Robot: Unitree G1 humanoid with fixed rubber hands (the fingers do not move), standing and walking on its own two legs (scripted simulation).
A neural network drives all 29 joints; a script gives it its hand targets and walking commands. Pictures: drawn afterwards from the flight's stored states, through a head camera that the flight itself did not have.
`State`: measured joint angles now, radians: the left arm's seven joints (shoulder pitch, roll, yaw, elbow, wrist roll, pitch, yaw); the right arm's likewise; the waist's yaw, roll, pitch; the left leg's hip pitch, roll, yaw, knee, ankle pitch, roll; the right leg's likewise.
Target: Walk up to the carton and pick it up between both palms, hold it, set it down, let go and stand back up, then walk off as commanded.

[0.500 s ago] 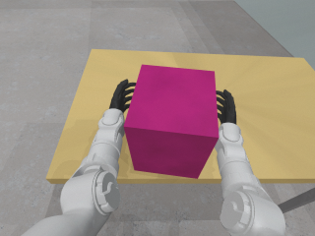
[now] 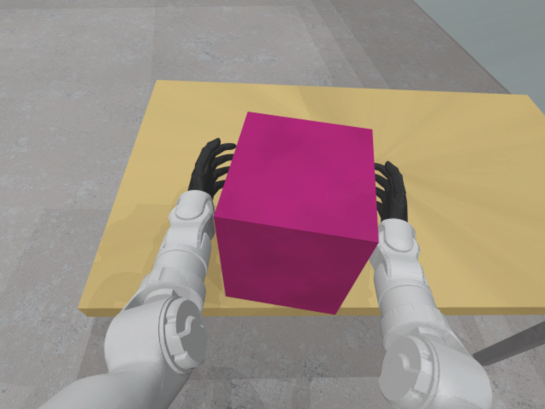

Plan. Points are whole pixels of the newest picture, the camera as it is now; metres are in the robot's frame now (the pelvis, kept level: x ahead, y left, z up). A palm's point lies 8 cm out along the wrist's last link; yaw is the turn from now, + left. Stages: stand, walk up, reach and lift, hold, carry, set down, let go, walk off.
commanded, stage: set down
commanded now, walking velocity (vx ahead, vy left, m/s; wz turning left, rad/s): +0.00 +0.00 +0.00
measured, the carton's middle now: (293, 218) +0.42 -0.01 +0.01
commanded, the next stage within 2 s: none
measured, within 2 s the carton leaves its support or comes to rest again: rests again in 0.62 s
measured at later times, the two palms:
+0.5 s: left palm (200, 201) +0.42 +0.15 +0.04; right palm (383, 222) +0.39 -0.15 +0.05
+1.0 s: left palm (184, 198) +0.42 +0.17 +0.05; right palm (378, 223) +0.39 -0.14 +0.04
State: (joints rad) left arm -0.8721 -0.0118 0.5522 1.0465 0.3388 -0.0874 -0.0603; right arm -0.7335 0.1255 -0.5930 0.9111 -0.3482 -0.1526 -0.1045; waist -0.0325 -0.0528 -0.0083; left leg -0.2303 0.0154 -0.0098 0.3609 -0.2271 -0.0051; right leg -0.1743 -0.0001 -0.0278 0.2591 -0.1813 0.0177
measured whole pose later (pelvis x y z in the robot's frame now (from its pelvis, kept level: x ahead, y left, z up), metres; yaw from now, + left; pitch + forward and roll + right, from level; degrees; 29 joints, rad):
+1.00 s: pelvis -0.02 +0.00 -0.01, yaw -1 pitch +17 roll -1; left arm -0.97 0.21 0.15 1.43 0.02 -0.28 0.05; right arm -0.87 -0.02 -0.24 1.31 -0.03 -0.29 -0.18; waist -0.03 -0.03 -0.18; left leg -0.55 0.02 0.01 0.51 -0.21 -0.02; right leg -0.49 0.00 -0.02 0.38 -0.18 0.02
